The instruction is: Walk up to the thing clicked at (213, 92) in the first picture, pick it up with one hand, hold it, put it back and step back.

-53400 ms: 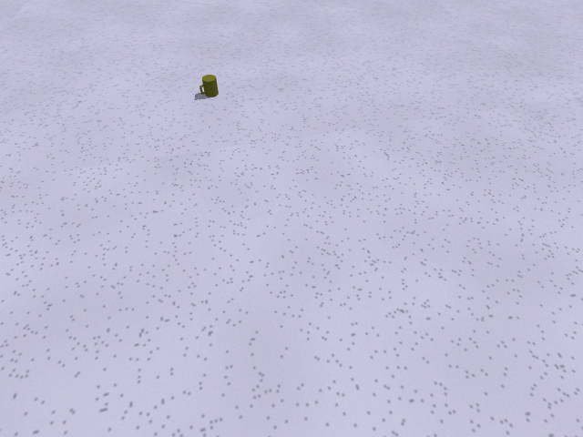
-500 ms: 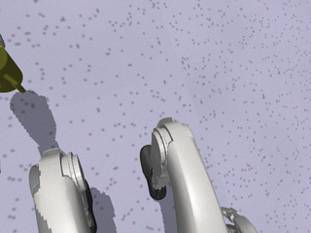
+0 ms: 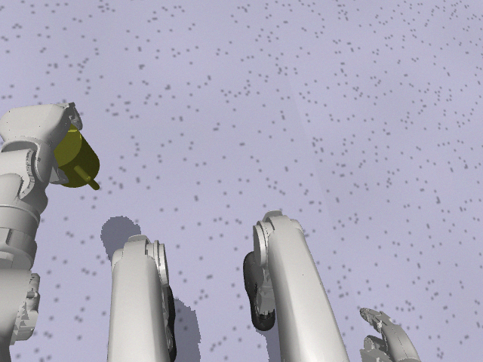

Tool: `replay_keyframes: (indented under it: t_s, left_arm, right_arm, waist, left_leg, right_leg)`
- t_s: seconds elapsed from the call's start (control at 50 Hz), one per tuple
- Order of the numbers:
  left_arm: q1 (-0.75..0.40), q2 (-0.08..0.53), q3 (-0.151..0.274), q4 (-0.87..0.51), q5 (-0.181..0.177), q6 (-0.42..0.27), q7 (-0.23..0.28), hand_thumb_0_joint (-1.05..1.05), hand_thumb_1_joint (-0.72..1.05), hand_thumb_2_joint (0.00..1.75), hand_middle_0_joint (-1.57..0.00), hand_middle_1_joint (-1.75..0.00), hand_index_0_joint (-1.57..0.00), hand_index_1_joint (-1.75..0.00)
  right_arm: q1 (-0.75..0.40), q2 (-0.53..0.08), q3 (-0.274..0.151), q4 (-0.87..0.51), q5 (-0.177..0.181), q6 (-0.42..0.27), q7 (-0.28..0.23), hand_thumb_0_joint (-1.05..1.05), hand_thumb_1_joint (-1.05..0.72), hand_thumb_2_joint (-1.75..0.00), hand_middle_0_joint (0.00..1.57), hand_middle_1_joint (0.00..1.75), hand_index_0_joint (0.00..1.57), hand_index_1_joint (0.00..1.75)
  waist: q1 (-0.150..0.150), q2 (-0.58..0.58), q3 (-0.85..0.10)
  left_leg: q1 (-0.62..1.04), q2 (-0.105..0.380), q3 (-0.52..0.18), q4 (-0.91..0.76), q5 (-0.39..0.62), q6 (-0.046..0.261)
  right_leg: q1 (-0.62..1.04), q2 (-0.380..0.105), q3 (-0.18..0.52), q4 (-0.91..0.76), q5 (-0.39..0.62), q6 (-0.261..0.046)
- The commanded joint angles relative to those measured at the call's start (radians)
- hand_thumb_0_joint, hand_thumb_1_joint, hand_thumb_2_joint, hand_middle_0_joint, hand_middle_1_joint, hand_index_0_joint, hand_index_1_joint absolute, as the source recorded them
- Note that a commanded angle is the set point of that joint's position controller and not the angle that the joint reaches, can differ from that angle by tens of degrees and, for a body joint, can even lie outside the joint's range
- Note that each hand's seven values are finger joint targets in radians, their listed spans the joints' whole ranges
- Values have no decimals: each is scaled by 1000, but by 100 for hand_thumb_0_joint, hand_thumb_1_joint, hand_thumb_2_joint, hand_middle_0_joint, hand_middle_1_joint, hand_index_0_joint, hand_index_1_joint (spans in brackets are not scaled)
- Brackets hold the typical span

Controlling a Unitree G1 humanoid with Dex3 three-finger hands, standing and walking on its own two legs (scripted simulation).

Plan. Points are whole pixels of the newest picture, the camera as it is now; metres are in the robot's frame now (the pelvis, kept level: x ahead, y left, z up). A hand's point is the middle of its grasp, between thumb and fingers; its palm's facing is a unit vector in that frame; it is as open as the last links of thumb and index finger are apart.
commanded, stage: lift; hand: left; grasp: from above
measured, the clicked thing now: (71, 162) +0.46 +0.23 -0.19
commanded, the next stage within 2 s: hold in 1.10 s
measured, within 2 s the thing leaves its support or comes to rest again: neither
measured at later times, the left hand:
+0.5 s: hand out of the picture +0.38 +0.22 +0.06, palm faces -0.49 -0.09 -0.86, open 11.3 cm
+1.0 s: hand out of the picture +0.36 +0.21 +0.16, palm faces -0.50 -0.08 -0.86, open 11.4 cm
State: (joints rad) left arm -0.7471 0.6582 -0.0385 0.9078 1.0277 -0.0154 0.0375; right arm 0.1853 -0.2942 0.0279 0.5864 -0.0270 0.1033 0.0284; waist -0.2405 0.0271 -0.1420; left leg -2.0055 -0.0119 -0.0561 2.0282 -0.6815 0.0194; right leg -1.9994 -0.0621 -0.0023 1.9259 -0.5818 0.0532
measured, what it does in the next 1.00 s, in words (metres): rises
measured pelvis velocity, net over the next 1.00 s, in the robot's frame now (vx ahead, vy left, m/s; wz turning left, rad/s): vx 0.06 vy -0.01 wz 0.02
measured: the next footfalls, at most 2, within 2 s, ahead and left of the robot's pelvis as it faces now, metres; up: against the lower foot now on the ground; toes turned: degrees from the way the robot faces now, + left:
none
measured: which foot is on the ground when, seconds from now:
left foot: down 0.00-1.00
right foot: down 0.00-1.00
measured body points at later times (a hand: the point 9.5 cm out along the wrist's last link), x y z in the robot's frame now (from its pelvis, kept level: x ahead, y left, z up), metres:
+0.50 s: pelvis +0.03 -0.01 +0.16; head +0.16 +0.00 +0.59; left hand +0.40 +0.22 +0.11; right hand +0.12 -0.28 +0.03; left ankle +0.07 +0.11 -0.42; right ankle +0.11 -0.15 -0.41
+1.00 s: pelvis +0.06 -0.01 +0.27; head +0.13 -0.01 +0.71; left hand +0.38 +0.21 +0.21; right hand +0.13 -0.29 +0.14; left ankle +0.07 +0.11 -0.42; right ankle +0.11 -0.15 -0.42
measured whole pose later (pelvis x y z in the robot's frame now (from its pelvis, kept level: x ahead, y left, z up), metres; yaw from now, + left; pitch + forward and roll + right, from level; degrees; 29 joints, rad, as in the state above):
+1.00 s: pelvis +0.06 -0.01 +0.27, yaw +1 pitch +13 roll -1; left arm -0.29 0.38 -0.18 0.85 1.02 0.00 0.17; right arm 0.26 -0.25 -0.04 0.76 0.02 0.02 -0.05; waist -0.09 0.02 -0.08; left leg -0.74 0.03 0.00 0.96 -0.45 -0.01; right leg -0.77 -0.03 -0.01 0.91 -0.36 0.03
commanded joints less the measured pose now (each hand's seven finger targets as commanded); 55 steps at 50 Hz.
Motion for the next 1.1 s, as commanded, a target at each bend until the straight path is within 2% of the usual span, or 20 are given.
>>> replay_keyframes:
  t_s: [0.0, 0.04, 0.1, 0.26, 0.36, 0.44, 0.46, 0.5, 0.54, 0.58, 0.62, 0.68, 0.76, 0.8, 0.82, 0.88, 0.94, 0.98, 1.0, 1.08]
  left_arm:
    - [-431, 252, 85, -323, -33, 4, 66, 0, 52, 116, -83, -110, -85, -107]
    - [-376, 229, 75, -350, -42, 4, 64, 0, 52, 116, -83, -111, -85, -109]
    - [-307, 244, 93, -388, -51, 4, 57, 0, 49, 116, -80, -111, -82, -108]
    - [-127, 216, 102, -530, -81, 30, 76, 0, 46, 114, -77, -109, -80, -106]
    - [-38, 157, 71, -533, -89, 54, 97, 0, 46, 121, -80, -106, -81, -105]
    - [-41, 116, 39, -486, -79, 55, 115, 0, 44, 121, -80, -103, -80, -103]
    - [-35, 128, 49, -474, -81, 53, 121, 0, 44, 122, -79, -104, -79, -104]
    - [-34, 87, 23, -422, -74, 45, 118, 0, 44, 121, -81, -101, -81, -102]
    - [-25, 87, 23, -365, -61, 36, 121, 0, 42, 122, -80, -102, -79, -103]
    - [-21, 39, -7, -316, -56, 27, 126, 0, 43, 121, -80, -103, -79, -103]
    - [-7, 37, -3, -270, -50, 20, 135, 0, 44, 124, -80, -107, -79, -107]
    - [21, -11, -27, -220, -42, 9, 150, 0, 48, 127, -82, -110, -82, -110]
    - [8, 14, -12, -258, -28, -5, 173, 0, 47, 131, -83, -112, -82, -112]
    - [3, -4, -25, -276, -19, -5, 185, 0, 46, 129, -81, -112, -81, -112]
    - [28, 11, -7, -274, -14, -1, 195, 0, 45, 129, -80, -112, -80, -112]
    - [34, 8, -14, -305, -8, 12, 210, 0, 42, 129, -77, -112, -77, -112]
    - [18, 12, -6, -343, -15, 25, 217, 0, 42, 129, -76, -114, -76, -113]
    - [18, -1, -19, -351, -19, 31, 218, 0, 41, 127, -76, -111, -76, -111]
    - [39, 17, -7, -341, -13, 35, 218, 0, 41, 127, -76, -112, -77, -112]
    - [46, -18, -29, -329, -21, 37, 202, 0, 40, 125, -76, -110, -76, -110]
  right_arm:
    - [204, -209, -89, -7, 10, -10, -20, 0, -90, -90, 20, 30, 20, 30]
    - [196, -196, -92, -14, 13, -12, -22, 0, -90, -90, 20, 30, 20, 30]
    - [177, -185, -98, -20, 19, -15, -29, 0, -90, -90, 20, 30, 20, 30]
    - [123, -157, -114, -40, 39, -21, -57, 0, -89, -90, 20, 30, 20, 30]
    - [108, -139, -109, -13, 47, -34, -82, 0, -89, -89, 20, 30, 20, 30]
    - [104, -125, -100, 19, 54, -55, -102, 0, -89, -89, 20, 30, 20, 30]
    - [100, -125, -100, 28, 55, -62, -105, 0, -88, -89, 20, 30, 20, 30]
    - [107, -123, -91, 44, 55, -75, -109, 0, -88, -89, 20, 30, 20, 30]
    - [112, -123, -90, 62, 55, -85, -110, 0, -89, -90, 20, 30, 20, 30]
    - [122, -113, -82, 72, 56, -97, -108, 0, -89, -90, 20, 30, 20, 30]
    - [119, -114, -86, 78, 55, -107, -107, 0, -89, -90, 20, 30, 20, 30]
    - [123, -110, -94, 89, 52, -118, -100, 0, -89, -90, 20, 30, 20, 30]
    - [112, -110, -106, 83, 50, -121, -93, 0, -89, -90, 20, 30, 20, 30]
    - [113, -106, -107, 82, 50, -121, -88, 0, -89, -90, 20, 30, 20, 30]
    - [110, -110, -111, 85, 47, -121, -88, 0, -89, -89, 20, 30, 20, 30]
    - [112, -109, -113, 89, 48, -114, -85, 0, -89, -89, 20, 30, 20, 30]
    - [105, -110, -118, 91, 47, -112, -88, 0, -88, -89, 20, 30, 20, 30]
    - [97, -109, -118, 89, 49, -110, -88, 0, -89, -89, 20, 30, 20, 30]
    - [98, -115, -121, 89, 50, -108, -89, 0, -89, -89, 20, 30, 20, 30]
    - [91, -111, -124, 87, 52, -105, -87, 0, -89, -89, 20, 30, 20, 30]
  waist:
    - [18, 332, -789]
    - [30, 306, -779]
    - [52, 254, -785]
    - [107, 196, -741]
    - [112, 158, -632]
    - [110, 140, -528]
    - [120, 129, -511]
    - [119, 129, -475]
    - [132, 125, -429]
    - [125, 91, -402]
    - [139, 81, -379]
    - [149, 69, -350]
    - [165, 84, -343]
    - [166, 91, -332]
    - [174, 94, -341]
    - [171, 86, -336]
    - [172, 101, -360]
    - [165, 95, -343]
    - [173, 93, -328]
    - [172, 78, -300]
  left_leg:
    - [776, 2, -3, -349, 346, -9]
    - [764, -4, 18, -375, 342, -4]
    - [776, -6, 32, -410, 348, 4]
    - [970, 6, 19, -602, 308, -3]
    - [1075, 14, 10, -726, 305, -9]
    - [1129, 18, 7, -834, 260, -12]
    - [1141, 17, 12, -854, 250, -10]
    - [1192, 19, 3, -905, 274, -15]
    - [1222, 20, 3, -951, 290, -16]
    - [1240, 15, 12, -981, 308, -11]
    - [1265, 10, 23, -1018, 311, -8]
    - [1312, 7, 30, -1064, 344, -9]
    - [1384, 1, 45, -1116, 395, -11]
    - [1419, 2, 39, -1148, 411, -14]
    - [1441, 4, 42, -1158, 428, -17]
    - [1480, 2, 43, -1191, 465, -17]
    - [1539, 6, 43, -1218, 513, -21]
    - [1565, 7, 42, -1239, 530, -22]
    - [1576, 7, 45, -1254, 540, -23]
    - [1613, 8, 45, -1294, 556, -23]
  right_leg:
    - [386, 41, -65, -233, 218, -87]
    - [470, 43, -58, -273, 235, -85]
    - [571, 42, -42, -329, 263, -78]
    - [763, 49, -36, -497, 235, -72]
    - [867, 54, -27, -617, 234, -68]
    - [966, 61, -21, -723, 215, -65]
    - [995, 60, -16, -754, 212, -62]
    - [1031, 63, -20, -795, 228, -62]
    - [1069, 66, -20, -843, 237, -62]
    - [1131, 68, -18, -896, 257, -61]
    - [1183, 69, -15, -946, 264, -59]
    - [1229, 71, -18, -996, 285, -61]
    - [1308, 69, -12, -1062, 328, -59]
    - [1330, 71, -16, -1085, 335, -60]
    - [1342, 71, -17, -1091, 348, -61]
    - [1398, 71, -13, -1129, 386, -59]
    - [1444, 73, -14, -1156, 426, -59]
    - [1461, 73, -16, -1175, 440, -58]
    - [1469, 74, -16, -1188, 447, -59]
    - [1509, 75, -21, -1230, 454, -58]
